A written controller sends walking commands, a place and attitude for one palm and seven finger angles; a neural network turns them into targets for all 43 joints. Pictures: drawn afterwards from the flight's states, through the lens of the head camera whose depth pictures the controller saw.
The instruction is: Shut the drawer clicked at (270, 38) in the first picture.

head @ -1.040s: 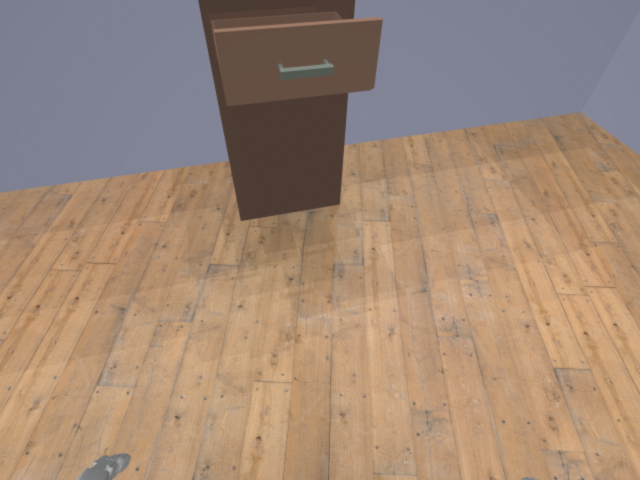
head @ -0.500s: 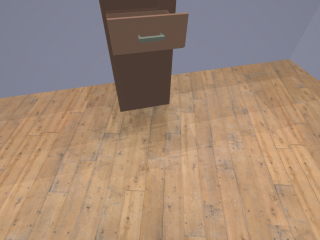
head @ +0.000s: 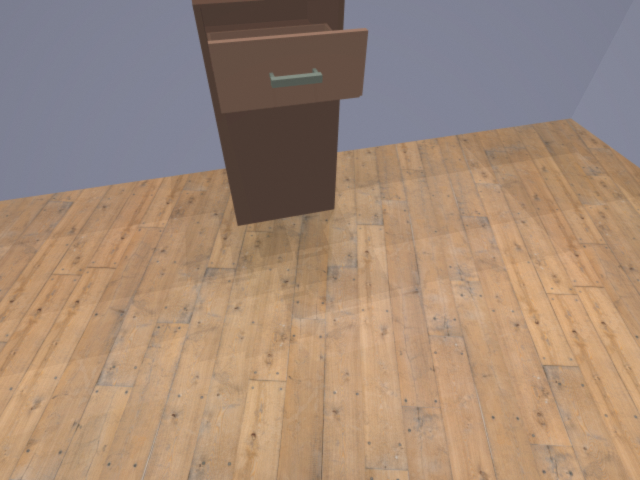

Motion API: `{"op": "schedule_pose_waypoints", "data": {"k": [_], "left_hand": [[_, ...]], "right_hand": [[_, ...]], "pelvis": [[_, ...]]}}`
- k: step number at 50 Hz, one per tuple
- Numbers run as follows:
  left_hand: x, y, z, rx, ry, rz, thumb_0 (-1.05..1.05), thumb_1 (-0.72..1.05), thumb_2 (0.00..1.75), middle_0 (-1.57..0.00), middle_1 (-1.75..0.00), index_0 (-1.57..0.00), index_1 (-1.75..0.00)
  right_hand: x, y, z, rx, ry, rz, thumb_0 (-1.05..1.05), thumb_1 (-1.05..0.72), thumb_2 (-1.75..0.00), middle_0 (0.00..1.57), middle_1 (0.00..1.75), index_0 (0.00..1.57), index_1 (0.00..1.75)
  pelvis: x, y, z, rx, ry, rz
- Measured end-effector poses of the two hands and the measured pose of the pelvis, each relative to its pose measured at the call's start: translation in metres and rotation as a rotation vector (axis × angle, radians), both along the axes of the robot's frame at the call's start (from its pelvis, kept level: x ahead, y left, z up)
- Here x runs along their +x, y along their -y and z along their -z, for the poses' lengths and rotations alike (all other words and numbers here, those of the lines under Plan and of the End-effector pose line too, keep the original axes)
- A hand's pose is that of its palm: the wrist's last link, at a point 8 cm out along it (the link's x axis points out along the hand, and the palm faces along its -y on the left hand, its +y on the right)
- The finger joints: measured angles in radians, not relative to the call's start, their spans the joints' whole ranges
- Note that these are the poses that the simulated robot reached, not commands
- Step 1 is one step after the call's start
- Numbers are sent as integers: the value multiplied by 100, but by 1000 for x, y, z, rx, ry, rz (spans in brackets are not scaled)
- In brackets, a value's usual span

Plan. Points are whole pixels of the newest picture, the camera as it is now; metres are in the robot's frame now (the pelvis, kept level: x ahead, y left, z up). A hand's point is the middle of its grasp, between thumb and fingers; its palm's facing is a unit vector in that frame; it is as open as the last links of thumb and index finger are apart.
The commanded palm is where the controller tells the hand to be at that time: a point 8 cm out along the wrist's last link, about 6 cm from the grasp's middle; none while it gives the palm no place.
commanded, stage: look at it before walking up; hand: left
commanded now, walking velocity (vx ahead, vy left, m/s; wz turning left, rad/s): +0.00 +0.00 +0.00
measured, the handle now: (295, 76) +1.06 +0.12 +0.03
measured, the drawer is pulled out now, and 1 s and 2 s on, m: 0.29 0.29 0.29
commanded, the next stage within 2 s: walk to a spot facing it in 0.40 s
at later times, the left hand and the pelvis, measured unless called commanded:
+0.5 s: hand out of the picture +0.08 +0.25 -0.15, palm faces -0.01 -0.94 -0.34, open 7.4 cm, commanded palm none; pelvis +0.01 +0.00 +0.00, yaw +0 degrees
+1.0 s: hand out of the picture +0.17 +0.14 -0.19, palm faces -0.14 -0.96 -0.23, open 7.4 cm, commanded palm none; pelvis +0.09 -0.05 -0.03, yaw -12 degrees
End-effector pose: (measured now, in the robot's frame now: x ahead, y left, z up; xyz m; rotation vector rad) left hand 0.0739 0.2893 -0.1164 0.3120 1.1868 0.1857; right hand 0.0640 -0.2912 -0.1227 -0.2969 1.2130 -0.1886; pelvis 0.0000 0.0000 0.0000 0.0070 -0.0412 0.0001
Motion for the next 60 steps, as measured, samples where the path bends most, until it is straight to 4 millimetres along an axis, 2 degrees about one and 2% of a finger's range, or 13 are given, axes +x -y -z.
{"op": "schedule_pose_waypoints", "data": {"k": [12,29,33,38,40,42,45,48,50,52,56,60], "left_hand": [[-5,0,3,-4,-25,-10,1,90,90,-21,-30,-20,-30],[-1,0,2,1,-21,-21,1,90,90,-21,-30,-20,-29],[-7,10,13,-33,-63,-18,1,91,90,-20,-30,-20,-29],[-13,28,29,-87,-151,-1,1,91,90,-20,-30,-20,-29],[-7,38,31,-99,-188,20,1,91,90,-20,-30,-20,-29],[8,51,30,-107,-205,47,1,91,90,-20,-30,-20,-29],[44,73,29,-116,-177,92,1,91,90,-20,-30,-20,-29],[81,93,38,-110,-90,124,1,91,90,-21,-30,-20,-29],[95,103,39,-107,-51,114,1,91,90,-21,-30,-20,-29],[103,111,35,-108,-50,111,1,91,90,-21,-30,-20,-29],[115,124,25,-111,-110,147,1,91,90,-21,-30,-20,-29],[133,132,21,-123,-158,175,1,91,90,-21,-30,-20,-29]], "right_hand": [[3,1,-1,-5,-10,-5,1,-91,-90,21,30,20,30],[21,-2,-3,-5,23,-14,1,-91,-90,21,30,20,30],[14,-13,5,22,14,15,0,-91,-90,20,30,20,30],[-8,-26,20,66,-18,101,0,-91,-90,21,30,20,30],[-22,-28,24,84,-35,153,0,-91,-90,21,30,20,30],[-38,-28,28,99,-69,203,0,-91,-90,21,30,20,30],[-60,-24,36,122,-151,264,0,-91,-90,21,30,20,30],[-72,-13,51,142,-231,299,0,-91,-90,21,30,20,30],[-64,-4,51,143,-253,307,1,-91,-90,21,30,20,30],[-43,5,45,138,-221,312,1,-91,-90,21,30,20,30],[24,23,26,121,-58,322,1,-91,-90,20,30,19,30],[92,32,11,116,93,326,1,-91,-90,20,30,19,30]], "pelvis": [[3,1,-1,-1,-7,-2],[9,0,-1,-2,-5,6],[18,-1,4,-6,-9,39],[36,1,11,6,-22,98],[45,5,12,14,-22,129],[54,12,12,18,-22,153],[68,25,15,15,-18,186],[84,43,29,10,-12,202],[93,52,30,2,-3,206],[103,58,24,0,-1,220],[128,66,9,9,-16,263],[157,68,2,8,-34,301]]}}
